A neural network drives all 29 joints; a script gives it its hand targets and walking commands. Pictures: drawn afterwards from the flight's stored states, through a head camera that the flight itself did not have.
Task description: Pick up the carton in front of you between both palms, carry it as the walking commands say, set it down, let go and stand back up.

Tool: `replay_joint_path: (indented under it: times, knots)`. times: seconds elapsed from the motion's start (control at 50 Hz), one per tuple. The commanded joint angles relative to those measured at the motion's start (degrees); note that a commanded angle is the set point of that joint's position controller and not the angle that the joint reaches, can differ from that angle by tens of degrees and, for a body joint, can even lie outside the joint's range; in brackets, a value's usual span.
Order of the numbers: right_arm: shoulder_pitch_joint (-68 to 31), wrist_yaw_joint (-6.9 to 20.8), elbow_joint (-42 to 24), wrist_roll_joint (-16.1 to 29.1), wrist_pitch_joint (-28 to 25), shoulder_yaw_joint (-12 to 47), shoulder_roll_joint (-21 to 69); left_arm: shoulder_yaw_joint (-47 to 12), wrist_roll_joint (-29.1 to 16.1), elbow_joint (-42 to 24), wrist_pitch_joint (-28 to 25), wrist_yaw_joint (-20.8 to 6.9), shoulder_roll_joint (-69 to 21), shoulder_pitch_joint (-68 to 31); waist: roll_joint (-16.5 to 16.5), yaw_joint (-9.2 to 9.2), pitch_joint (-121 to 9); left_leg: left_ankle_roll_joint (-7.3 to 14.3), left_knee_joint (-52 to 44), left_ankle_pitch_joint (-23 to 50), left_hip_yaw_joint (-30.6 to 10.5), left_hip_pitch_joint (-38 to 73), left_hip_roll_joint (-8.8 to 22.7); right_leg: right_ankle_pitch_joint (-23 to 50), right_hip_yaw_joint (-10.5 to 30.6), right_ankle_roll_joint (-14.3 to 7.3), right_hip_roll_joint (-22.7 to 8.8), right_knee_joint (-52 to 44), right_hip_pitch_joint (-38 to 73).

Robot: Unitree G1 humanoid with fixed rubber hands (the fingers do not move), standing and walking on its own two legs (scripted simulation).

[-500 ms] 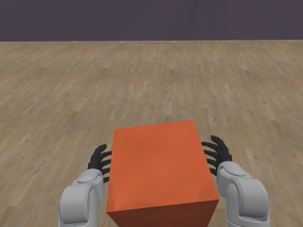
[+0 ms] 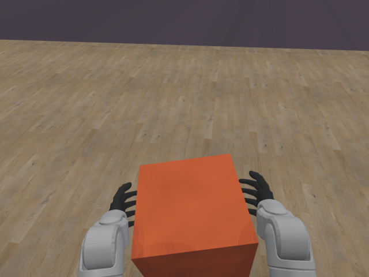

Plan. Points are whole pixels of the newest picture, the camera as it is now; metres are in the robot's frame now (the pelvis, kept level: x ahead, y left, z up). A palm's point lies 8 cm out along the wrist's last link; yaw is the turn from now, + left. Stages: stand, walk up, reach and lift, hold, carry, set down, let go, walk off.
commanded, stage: carry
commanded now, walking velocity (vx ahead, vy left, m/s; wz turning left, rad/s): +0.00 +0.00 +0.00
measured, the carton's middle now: (193, 226) +0.26 +0.00 -0.02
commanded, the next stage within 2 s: hold in 1.50 s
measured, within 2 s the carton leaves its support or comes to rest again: neither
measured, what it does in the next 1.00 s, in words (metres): stands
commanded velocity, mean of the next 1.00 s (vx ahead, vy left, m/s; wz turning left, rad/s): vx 0.00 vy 0.00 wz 0.00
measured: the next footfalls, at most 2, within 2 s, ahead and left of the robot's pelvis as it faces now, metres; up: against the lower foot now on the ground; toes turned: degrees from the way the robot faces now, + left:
none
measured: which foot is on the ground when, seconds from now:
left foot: down 0.00-1.00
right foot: down 0.00-1.00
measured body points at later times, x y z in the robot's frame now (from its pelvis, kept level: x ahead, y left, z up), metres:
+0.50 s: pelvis -0.05 +0.02 +0.00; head -0.06 +0.01 +0.45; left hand +0.25 +0.17 +0.02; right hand +0.26 -0.13 +0.04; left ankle -0.11 +0.10 -0.73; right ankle +0.03 -0.09 -0.73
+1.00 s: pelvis -0.04 +0.03 +0.00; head -0.05 +0.03 +0.45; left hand +0.26 +0.18 +0.03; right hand +0.27 -0.12 +0.04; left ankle -0.11 +0.10 -0.73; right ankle +0.03 -0.09 -0.73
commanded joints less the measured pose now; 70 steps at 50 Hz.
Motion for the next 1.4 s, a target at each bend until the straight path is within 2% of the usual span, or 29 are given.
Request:
replay_joint_path:
  times: [0.0, 0.08, 0.1, 0.16, 0.22, 0.26, 0.28, 0.34, 0.36, 0.5, 0.54, 0.56, 0.74, 0.78, 0.8, 0.82, 0.86, 0.92, 0.96, 1.0, 1.02, 1.12, 1.18, 1.2, 1.24, 1.28, 1.32, 1.36, 1.38]
  knots:
    - [-22.1, 12.35, 0.88, 14.85, -6.03, 34.33, 47.38, -34.87, -16.68, -3.65, -7.85, -12.24, -44.85, -30.16, -2.88, -0.06, -12.04, 1.33, -4.56, 25.49, -3.64, -4.3, 6.03, 24.16, 8.08, 0.3, -6.76, -2.28, 14.23]
    - [-24.36, 12.96, 6.93, 12.78, -10.27, 29.86, 45.92, -30.74, -12.83, 2.63, -12.52, -12.24, -43.24, -31.04, -0.9, -0.09, -9.01, 1.6, -5.99, 19.75, -4.54, -5.36, 6.04, 21.89, 9.73, 0.26, -7.43, -4.1, 13.32]
    - [-24.32, 12.96, 7.94, 12.42, -11.56, 30.24, 46.65, -28.21, -11.76, 3.34, -13.71, -12.38, -42.1, -30.76, -2.96, 0.03, -9.35, 1.67, -5.89, 19.33, -4.52, -5.17, 5.71, 22.13, 9.28, 0.37, -7.26, -4.33, 13.77]
    - [-26.64, 13.53, 12.91, 9.92, -15.36, 25.82, 46.04, -27.72, -10.33, 7.82, -17.48, -12.89, -43.22, -35.17, -0.1, 0.48, -8.19, 1.75, -6.88, 18.32, -3.98, -5.7, 5.56, 19.22, 9.79, 0.33, -7.24, -4.97, 12.05]
    - [-28.39, 14.26, 18.09, 8.75, -19.05, 24.15, 46.46, -23.12, -8.79, 15.87, -20.63, -13.97, -43.95, -33.2, -2.51, 0.65, -10.1, 1.53, -7.51, 16.3, -5.07, -5.47, 5.26, 14.0, 9.63, 0.65, -6.83, -6.04, 13.15]
    - [-30.75, 15.1, 23.16, 7.4, -20.95, 21.06, 48.34, -22.17, -6.86, 17.96, -22.95, -14.53, -45.09, -37.24, 0.49, 0.04, -6.59, 1.73, -7.37, 14.3, -5.07, -7.51, 5.5, 15.53, 9.99, 0.88, -6.67, -7.18, 11.38]
    - [-33.02, 15.32, 21.72, 7.31, -22.43, 22.12, 49.34, -22.39, -7.32, 19.46, -24.34, -15.0, -46.6, -38.94, -2.34, 0.56, -6.95, 1.82, -8.14, 14.64, -5.25, -8.28, 5.63, 14.18, 8.83, 1.07, -6.74, -6.24, 12.37]
    - [-33.4, 16.01, 27.63, 6.12, -25.09, 19.32, 51.95, -23.3, -8.52, 20.98, -27.13, -15.96, -48.25, -44.04, -1.82, 0.42, -6.0, 2.82, -9.63, 9.44, -6.49, -9.08, 5.99, 9.27, 9.23, 1.82, -6.33, -7.71, 11.36]
    - [-32.97, 16.2, 26.26, 7.12, -25.84, 20.64, 52.8, -24.06, -8.3, 20.48, -27.95, -16.04, -49.25, -41.84, -3.21, 0.27, -8.62, 2.79, -9.38, 10.46, -6.28, -6.95, 5.31, 6.55, 9.62, 1.83, -6.25, -7.21, 11.62]
    - [-32.31, 16.41, 21.32, 8.68, -24.43, 24.94, 54.46, -27.92, -11.18, 16.79, -26.22, -16.04, -51.55, -40.99, 1.02, -0.03, -12.59, 2.9, -6.02, 20.74, -4.45, -4.49, 5.47, 16.53, 9.19, 1.15, -6.88, -5.7, 12.28]
    - [-30.54, 16.17, 19.47, 10.77, -23.11, 27.4, 55.62, -28.44, -12.52, 14.84, -24.66, -15.75, -51.94, -38.37, -4.41, -0.26, -15.13, 2.86, -4.1, 22.88, -5.46, -3.25, 5.88, 19.36, 7.37, 0.9, -6.34, -3.99, 14.37]
    - [-30.81, 16.08, 16.87, 10.07, -22.36, 28.08, 54.81, -28.61, -11.58, 15.42, -23.85, -15.76, -51.64, -36.75, -3.52, -0.05, -14.01, 3.02, -4.07, 22.37, -4.97, -4.05, 5.6, 19.89, 9.0, 1.22, -6.58, -4.51, 13.96]
    - [-32.52, 16.68, 19.99, 9.01, -22.59, 25.54, 53.05, -26.52, -9.94, 17.54, -23.99, -16.12, -49.91, -39.28, 0.71, -0.21, -9.48, 2.92, -6.6, 23.56, -6.23, -7.01, 5.94, 16.61, 9.15, 0.92, -7.04, -4.53, 12.29]
    - [-31.74, 16.96, 20.2, 9.36, -22.62, 26.06, 54.64, -27.17, -10.38, 15.34, -24.09, -16.04, -51.47, -39.76, -2.35, -0.11, -10.64, 2.94, -5.89, 22.79, -6.31, -4.68, 6.42, 16.81, 8.74, 1.0, -7.1, -4.54, 12.45]
    - [-31.93, 17.12, 23.11, 9.28, -22.01, 24.66, 54.02, -26.63, -9.4, 16.13, -24.05, -16.05, -50.3, -40.16, -1.16, -0.15, -9.79, 2.81, -5.68, 21.46, -5.64, -5.71, 5.64, 16.84, 9.37, 1.53, -6.79, -5.11, 12.21]
    - [-32.73, 17.16, 20.02, 9.59, -22.64, 25.78, 54.53, -26.7, -10.61, 15.45, -24.28, -16.11, -51.12, -40.23, -4.3, -0.07, -10.32, 2.98, -5.75, 22.52, -6.05, -4.9, 5.94, 17.2, 8.98, 0.98, -6.67, -4.83, 12.44]
    - [-32.72, 17.15, 20.42, 9.87, -22.48, 25.96, 53.56, -26.0, -10.88, 18.41, -23.53, -16.14, -51.76, -37.95, -0.72, 0.06, -11.01, 3.07, -5.8, 21.25, -5.08, -5.6, 4.88, 17.87, 8.98, 1.17, -7.4, -4.6, 13.64]
    - [-30.56, 17.1, 23.31, 8.84, -21.82, 24.85, 54.19, -27.01, -9.93, 16.86, -23.86, -16.21, -52.16, -38.53, -2.95, 0.15, -11.81, 3.04, -5.24, 24.43, -5.16, -4.24, 5.01, 19.59, 7.86, 1.3, -6.66, -4.13, 13.47]
    - [-32.14, 17.1, 20.07, 9.43, -22.51, 25.27, 54.25, -26.62, -10.08, 17.95, -23.69, -16.32, -52.76, -38.54, -0.18, 0.02, -12.62, 2.58, -4.19, 28.52, -4.5, -3.29, 5.67, 21.06, 7.46, 1.06, -6.69, -3.17, 13.44]
    - [-28.86, 17.07, 23.26, 9.27, -22.16, 24.52, 55.25, -27.42, -10.83, 15.98, -23.87, -16.28, -51.41, -39.16, -2.49, 0.02, -14.36, 2.93, -3.44, 33.68, -5.05, -1.47, 5.64, 23.0, 7.87, 0.81, -6.5, -2.18, 13.02]
    - [-31.73, 17.15, 19.38, 9.06, -22.31, 25.82, 54.47, -27.7, -10.87, 15.46, -24.16, -16.44, -53.19, -39.86, -1.75, 0.01, -13.38, 3.45, -2.8, 33.01, -3.87, -1.88, 5.29, 23.93, 7.96, 1.42, -6.21, -2.83, 12.77]
    - [-31.35, 17.18, 21.79, 9.03, -22.27, 24.44, 54.13, -28.07, -10.04, 16.2, -23.98, -16.18, -51.34, -39.44, 1.56, -0.14, -10.03, 3.0, -4.55, 32.93, -4.7, -2.29, 6.5, 20.15, 7.51, 1.86, -6.37, -3.16, 11.03]
    - [-32.36, 17.06, 21.73, 8.84, -22.37, 24.38, 54.7, -26.51, -9.46, 14.74, -24.37, -16.12, -51.34, -40.62, -0.66, -0.09, -10.85, 2.58, -4.75, 34.25, -4.98, -2.62, 5.71, 18.68, 6.44, 1.45, -5.62, -2.91, 11.6]
    - [-31.22, 17.12, 19.85, 10.08, -22.83, 24.86, 54.29, -27.64, -10.51, 16.2, -23.81, -16.04, -51.86, -38.91, 1.69, -0.2, -11.64, 2.25, -4.92, 36.85, -5.1, -1.21, 6.66, 19.41, 6.91, 1.55, -6.27, -2.7, 11.82]
    - [-30.12, 17.33, 20.77, 10.44, -22.5, 26.15, 55.77, -28.19, -11.15, 14.73, -23.9, -15.87, -51.79, -39.22, -1.4, -0.07, -13.51, 3.35, -5.33, 37.38, -5.45, -0.39, 6.34, 19.6, 7.07, 1.41, -6.58, -1.78, 12.71]
    - [-32.61, 17.06, 19.27, 10.37, -22.28, 25.71, 53.66, -29.16, -11.24, 15.05, -23.85, -16.01, -52.19, -40.32, 0.67, -0.16, -11.38, 2.85, -4.19, 40.89, -5.39, -0.13, 6.78, 19.04, 6.83, 2.04, -6.51, -2.54, 10.84]
    - [-32.1, 17.05, 17.93, 10.07, -22.23, 27.27, 54.52, -28.08, -10.06, 13.86, -23.61, -15.56, -50.91, -39.23, -1.19, -0.28, -11.22, 2.48, -4.43, 40.65, -5.12, -0.01, 7.09, 18.39, 6.22, 2.43, -5.85, -2.42, 11.46]
    - [-29.06, 16.84, 20.63, 9.87, -21.6, 25.06, 52.8, -27.63, -10.6, 16.67, -23.27, -15.64, -50.81, -37.06, 2.04, -0.23, -11.16, 2.56, -4.84, 40.22, -4.68, -0.68, 6.38, 20.19, 7.34, 2.05, -6.52, -1.81, 11.37]
    - [-29.8, 16.91, 21.46, 8.66, -21.76, 24.83, 53.26, -26.36, -9.29, 15.57, -23.6, -15.53, -50.59, -36.94, -1.35, 0.15, -12.24, 3.01, -4.1, 37.5, -3.62, -0.84, 5.71, 19.86, 6.54, 2.4, -5.75, -2.07, 11.89]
